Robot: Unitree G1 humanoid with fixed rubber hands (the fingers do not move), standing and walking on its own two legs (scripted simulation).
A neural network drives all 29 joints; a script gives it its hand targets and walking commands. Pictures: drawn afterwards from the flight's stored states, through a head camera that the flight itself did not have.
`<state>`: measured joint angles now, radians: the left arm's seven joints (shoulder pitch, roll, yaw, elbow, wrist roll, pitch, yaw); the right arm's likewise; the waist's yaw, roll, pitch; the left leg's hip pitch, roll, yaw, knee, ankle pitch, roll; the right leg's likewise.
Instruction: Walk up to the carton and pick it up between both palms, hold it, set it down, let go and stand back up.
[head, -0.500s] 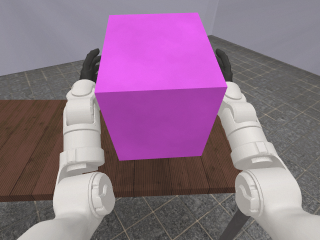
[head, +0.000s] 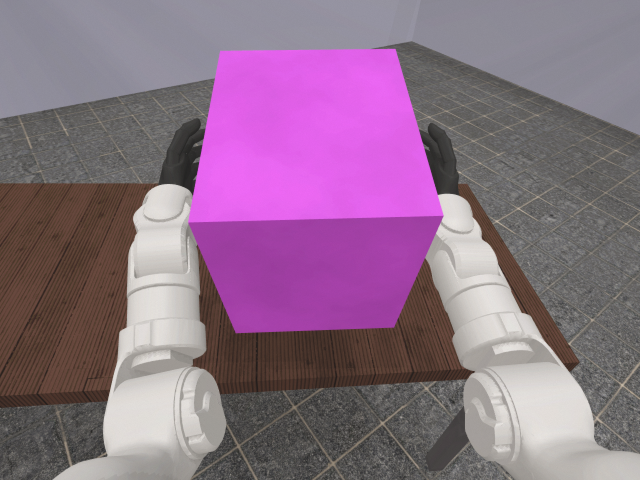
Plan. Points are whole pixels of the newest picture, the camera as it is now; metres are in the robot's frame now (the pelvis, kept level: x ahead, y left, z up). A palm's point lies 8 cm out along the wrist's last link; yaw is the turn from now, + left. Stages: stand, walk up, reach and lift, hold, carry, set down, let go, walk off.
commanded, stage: set down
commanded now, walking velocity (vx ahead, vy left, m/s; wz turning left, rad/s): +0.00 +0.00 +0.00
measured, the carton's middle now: (312, 197) +0.42 +0.01 +0.17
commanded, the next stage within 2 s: none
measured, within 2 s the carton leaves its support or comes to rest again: neither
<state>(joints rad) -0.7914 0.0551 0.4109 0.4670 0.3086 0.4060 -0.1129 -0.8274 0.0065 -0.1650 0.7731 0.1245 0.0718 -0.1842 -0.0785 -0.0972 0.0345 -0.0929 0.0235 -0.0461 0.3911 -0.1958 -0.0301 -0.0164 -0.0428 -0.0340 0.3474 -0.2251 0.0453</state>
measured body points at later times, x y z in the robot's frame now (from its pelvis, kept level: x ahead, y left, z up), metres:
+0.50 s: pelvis +0.01 +0.00 +0.00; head +0.00 +0.05 +0.45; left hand +0.45 +0.16 +0.16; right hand +0.41 -0.15 +0.17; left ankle +0.02 +0.14 -0.74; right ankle -0.02 -0.14 -0.74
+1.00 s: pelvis +0.02 +0.00 +0.00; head +0.03 +0.05 +0.45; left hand +0.47 +0.15 +0.14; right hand +0.42 -0.15 +0.14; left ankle +0.02 +0.14 -0.74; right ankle -0.02 -0.14 -0.74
